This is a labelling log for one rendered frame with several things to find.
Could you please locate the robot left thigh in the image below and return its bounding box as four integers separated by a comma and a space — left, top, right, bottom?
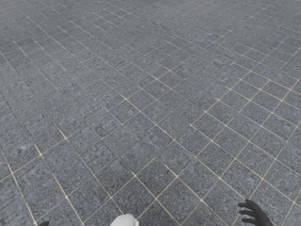
110, 215, 139, 226

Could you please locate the robot right hand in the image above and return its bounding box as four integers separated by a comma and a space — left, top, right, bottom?
238, 199, 274, 226

